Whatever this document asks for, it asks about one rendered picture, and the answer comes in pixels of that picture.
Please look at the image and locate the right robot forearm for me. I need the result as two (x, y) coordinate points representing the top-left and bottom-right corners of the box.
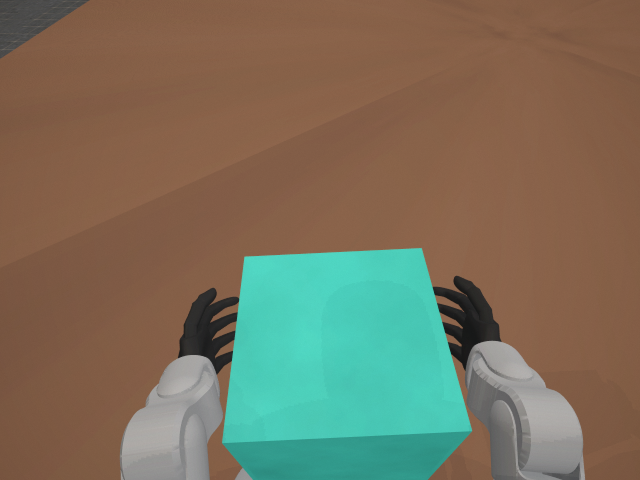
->
(465, 341), (585, 480)

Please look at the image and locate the robot right hand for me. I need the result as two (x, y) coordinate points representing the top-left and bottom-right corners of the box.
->
(433, 276), (502, 371)

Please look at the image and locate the left robot forearm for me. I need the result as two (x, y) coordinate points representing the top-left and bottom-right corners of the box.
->
(120, 355), (223, 480)

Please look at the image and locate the robot left hand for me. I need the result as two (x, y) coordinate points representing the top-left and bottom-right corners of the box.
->
(178, 288), (239, 374)

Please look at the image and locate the carton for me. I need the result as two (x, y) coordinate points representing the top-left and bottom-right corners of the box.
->
(222, 248), (472, 480)

